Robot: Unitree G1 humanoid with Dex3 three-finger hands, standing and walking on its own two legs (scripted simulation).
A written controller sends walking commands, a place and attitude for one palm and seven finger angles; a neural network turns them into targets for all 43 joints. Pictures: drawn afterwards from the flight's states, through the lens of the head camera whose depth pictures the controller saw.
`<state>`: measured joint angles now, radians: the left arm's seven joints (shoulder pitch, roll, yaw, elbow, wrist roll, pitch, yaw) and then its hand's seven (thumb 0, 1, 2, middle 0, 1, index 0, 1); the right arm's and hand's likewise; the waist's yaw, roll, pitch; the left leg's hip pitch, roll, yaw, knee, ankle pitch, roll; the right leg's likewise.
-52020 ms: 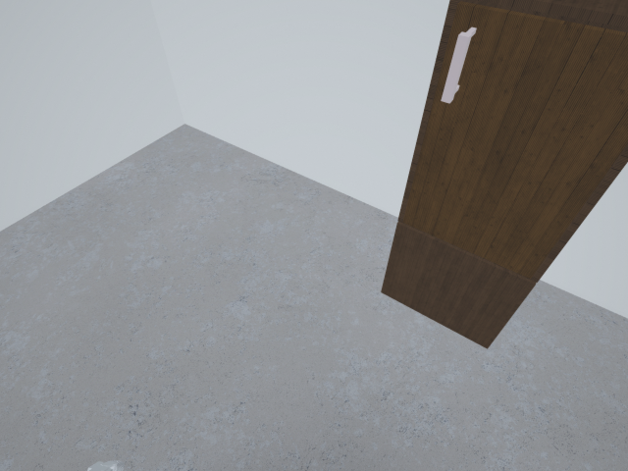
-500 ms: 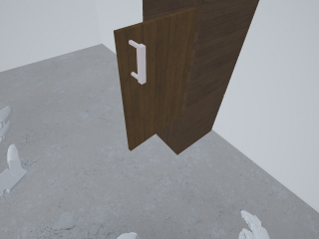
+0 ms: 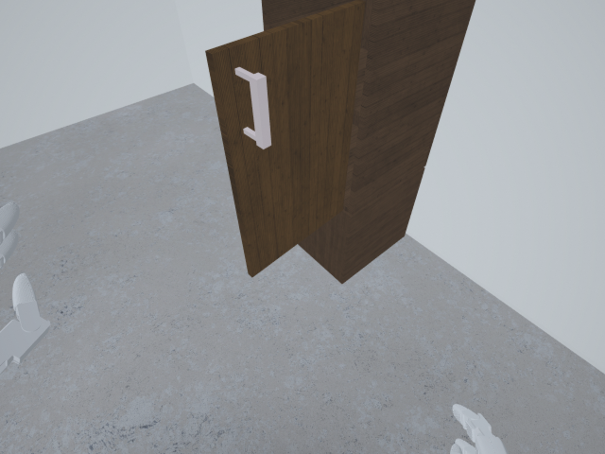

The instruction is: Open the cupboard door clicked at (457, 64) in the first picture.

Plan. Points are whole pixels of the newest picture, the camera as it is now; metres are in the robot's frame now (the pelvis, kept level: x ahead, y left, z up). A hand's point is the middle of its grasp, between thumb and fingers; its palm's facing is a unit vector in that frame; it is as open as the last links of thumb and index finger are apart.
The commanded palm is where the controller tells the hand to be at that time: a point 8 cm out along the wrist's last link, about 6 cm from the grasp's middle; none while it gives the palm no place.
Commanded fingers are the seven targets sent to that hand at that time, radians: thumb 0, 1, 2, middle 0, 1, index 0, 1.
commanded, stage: let the arm hang, fingers relaxed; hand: left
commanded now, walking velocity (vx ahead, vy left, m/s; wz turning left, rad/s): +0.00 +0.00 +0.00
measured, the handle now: (253, 108) +0.62 +0.12 +0.15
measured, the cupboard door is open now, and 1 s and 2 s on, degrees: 94 94 94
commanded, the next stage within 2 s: look to check the result in 1.14 s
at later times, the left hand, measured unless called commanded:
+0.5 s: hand out of the picture -0.01 +0.21 -0.17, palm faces +0.10 -0.97 -0.22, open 7.0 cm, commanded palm none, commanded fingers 0.00 0.90 0.90 -0.20 -0.30 -0.20 -0.30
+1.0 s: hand out of the picture +0.00 +0.19 -0.17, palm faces +0.06 -0.98 -0.20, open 7.3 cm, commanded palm none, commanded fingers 0.00 0.90 0.90 -0.20 -0.30 -0.20 -0.30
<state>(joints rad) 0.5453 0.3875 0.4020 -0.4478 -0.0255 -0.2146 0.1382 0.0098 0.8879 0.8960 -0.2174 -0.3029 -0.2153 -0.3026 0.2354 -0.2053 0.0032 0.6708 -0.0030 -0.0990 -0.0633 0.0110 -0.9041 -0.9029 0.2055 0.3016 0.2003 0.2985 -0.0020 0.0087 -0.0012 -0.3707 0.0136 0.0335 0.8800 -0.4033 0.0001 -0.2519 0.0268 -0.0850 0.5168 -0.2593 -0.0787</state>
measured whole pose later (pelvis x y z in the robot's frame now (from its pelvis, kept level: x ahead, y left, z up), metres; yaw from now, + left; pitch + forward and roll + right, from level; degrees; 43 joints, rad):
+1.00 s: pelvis +0.00 +0.03 +0.01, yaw +1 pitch -2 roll +0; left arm 0.26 0.13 0.01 1.15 0.01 0.00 0.03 0.01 0.93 0.90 -0.20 -0.30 -0.20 -0.30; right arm 0.29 -0.13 0.00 1.14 -0.02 0.00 -0.03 0.00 -0.92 -0.90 0.20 0.30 0.20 0.30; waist -0.01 0.02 0.04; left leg -0.17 0.00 0.05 0.40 -0.20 0.01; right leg -0.17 0.00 -0.08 0.41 -0.21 -0.03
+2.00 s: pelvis +0.02 +0.02 +0.01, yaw +2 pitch -2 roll +0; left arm 0.14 0.27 0.02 1.13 0.01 -0.03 0.01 0.00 0.91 0.90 -0.21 -0.30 -0.20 -0.30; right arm 0.14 -0.29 -0.02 1.13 -0.02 0.00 -0.02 0.00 -0.91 -0.90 0.20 0.30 0.20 0.30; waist -0.01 0.03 0.05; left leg -0.10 0.01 0.04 0.31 -0.18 0.00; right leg -0.10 0.02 -0.08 0.31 -0.19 -0.04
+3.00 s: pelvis +0.03 +0.01 +0.01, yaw +1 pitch -1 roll +0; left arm 0.13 0.29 0.02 1.14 0.01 -0.03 0.01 0.00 0.91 0.90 -0.21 -0.30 -0.20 -0.30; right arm 0.13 -0.30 -0.01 1.14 -0.02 0.00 -0.02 0.00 -0.91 -0.90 0.20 0.30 0.20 0.30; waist -0.01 0.02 0.05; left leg -0.08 0.02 0.05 0.28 -0.18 -0.01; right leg -0.08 0.03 -0.07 0.28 -0.18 -0.05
